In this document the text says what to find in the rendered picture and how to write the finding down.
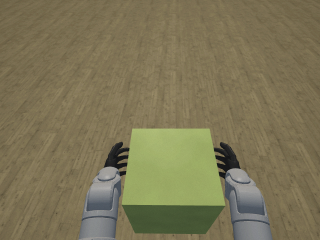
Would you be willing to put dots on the right robot hand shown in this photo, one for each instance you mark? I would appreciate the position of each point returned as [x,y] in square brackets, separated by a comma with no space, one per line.
[230,159]

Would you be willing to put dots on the left robot hand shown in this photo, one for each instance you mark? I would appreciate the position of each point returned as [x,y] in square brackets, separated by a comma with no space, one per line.
[113,158]

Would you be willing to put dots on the robot left forearm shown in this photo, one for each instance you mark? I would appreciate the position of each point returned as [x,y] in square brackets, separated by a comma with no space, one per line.
[100,212]

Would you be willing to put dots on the carton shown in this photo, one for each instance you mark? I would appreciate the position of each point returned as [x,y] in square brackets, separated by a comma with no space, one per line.
[172,183]

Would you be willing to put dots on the robot right forearm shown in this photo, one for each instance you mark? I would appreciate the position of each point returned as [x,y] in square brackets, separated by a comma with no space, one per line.
[248,210]

